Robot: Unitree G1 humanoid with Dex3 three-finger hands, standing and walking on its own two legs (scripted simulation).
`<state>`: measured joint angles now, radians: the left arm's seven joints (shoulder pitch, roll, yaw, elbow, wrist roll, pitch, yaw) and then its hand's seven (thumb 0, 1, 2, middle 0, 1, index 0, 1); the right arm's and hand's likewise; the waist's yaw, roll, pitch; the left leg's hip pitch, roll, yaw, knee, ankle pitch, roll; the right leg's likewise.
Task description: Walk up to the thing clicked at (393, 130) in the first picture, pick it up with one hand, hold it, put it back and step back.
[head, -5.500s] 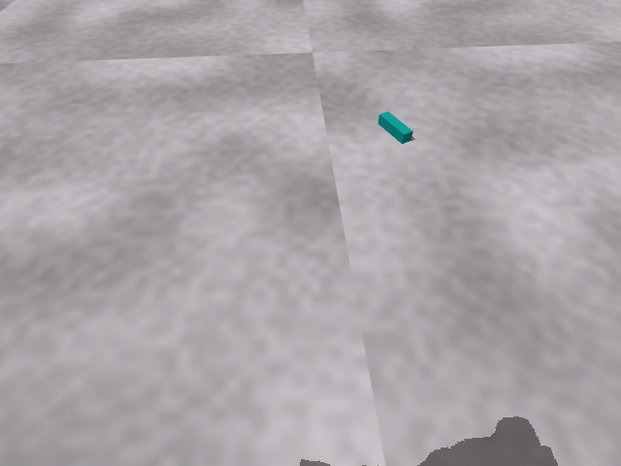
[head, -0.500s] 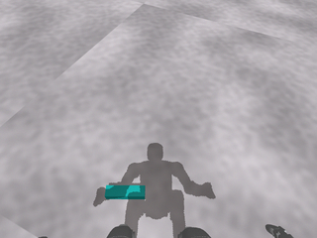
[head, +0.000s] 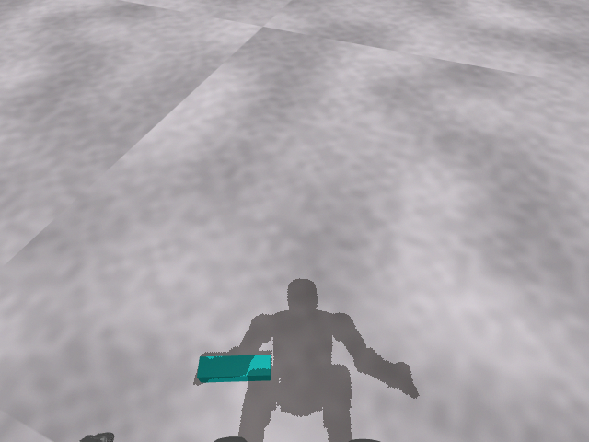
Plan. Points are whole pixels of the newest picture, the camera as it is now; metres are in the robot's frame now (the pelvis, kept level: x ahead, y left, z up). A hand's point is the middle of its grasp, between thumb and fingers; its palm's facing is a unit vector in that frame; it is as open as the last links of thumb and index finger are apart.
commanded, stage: walk up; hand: left
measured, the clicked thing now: (235, 368) +0.43 +0.19 -0.72
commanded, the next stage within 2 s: none
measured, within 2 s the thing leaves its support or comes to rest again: neither
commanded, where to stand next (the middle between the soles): +0.07 -0.02 m, yaw +0 degrees
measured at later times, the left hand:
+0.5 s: hand out of the picture +0.11 +0.28 -0.15, palm faces +0.05 -0.95 -0.32, open 7.4 cm
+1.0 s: hand out of the picture +0.08 +0.28 -0.15, palm faces +0.08 -0.94 -0.34, open 7.4 cm
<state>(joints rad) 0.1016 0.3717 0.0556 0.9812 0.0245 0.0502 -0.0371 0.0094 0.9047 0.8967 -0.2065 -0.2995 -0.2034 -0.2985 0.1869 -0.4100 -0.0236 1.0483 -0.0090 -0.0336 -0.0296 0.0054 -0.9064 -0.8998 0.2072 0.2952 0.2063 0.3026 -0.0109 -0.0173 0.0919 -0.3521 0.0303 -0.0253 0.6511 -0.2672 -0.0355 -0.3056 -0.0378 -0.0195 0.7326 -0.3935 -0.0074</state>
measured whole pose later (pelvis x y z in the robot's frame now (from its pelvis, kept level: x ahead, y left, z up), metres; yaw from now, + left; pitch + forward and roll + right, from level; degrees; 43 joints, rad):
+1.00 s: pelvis +0.00 +0.00 +0.00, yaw +4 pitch -1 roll +0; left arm 0.09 0.40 0.10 0.94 0.04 0.10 -0.05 0.01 0.91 0.90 -0.21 -0.30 -0.20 -0.30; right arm 0.13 -0.38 -0.02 1.00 0.00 -0.03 -0.06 0.00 -0.90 -0.90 0.21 0.30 0.21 0.30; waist 0.03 -0.03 0.12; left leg -0.38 0.02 -0.10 0.63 -0.24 -0.04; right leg -0.33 -0.03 -0.05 0.77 -0.40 -0.01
